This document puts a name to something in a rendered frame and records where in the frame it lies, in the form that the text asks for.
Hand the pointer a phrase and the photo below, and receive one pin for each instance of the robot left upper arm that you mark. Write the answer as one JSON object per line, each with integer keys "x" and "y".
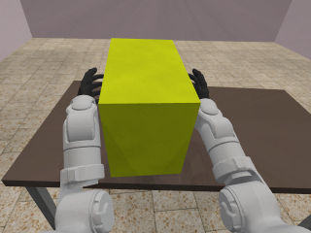
{"x": 88, "y": 211}

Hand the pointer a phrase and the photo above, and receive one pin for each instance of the carton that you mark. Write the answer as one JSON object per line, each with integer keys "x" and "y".
{"x": 148, "y": 108}

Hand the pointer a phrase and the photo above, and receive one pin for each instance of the left robot hand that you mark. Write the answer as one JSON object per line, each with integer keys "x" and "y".
{"x": 87, "y": 87}

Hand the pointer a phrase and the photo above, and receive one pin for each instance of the robot right upper arm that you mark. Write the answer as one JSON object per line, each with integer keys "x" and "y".
{"x": 251, "y": 208}

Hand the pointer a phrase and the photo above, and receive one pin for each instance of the right robot hand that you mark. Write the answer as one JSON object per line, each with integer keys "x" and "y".
{"x": 199, "y": 84}

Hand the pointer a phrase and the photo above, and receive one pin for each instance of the left robot forearm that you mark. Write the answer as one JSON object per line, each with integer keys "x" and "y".
{"x": 81, "y": 146}

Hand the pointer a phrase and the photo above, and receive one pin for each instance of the right robot forearm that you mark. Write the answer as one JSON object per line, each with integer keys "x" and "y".
{"x": 230, "y": 164}

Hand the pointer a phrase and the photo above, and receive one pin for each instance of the table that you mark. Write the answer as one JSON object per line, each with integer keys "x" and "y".
{"x": 273, "y": 129}

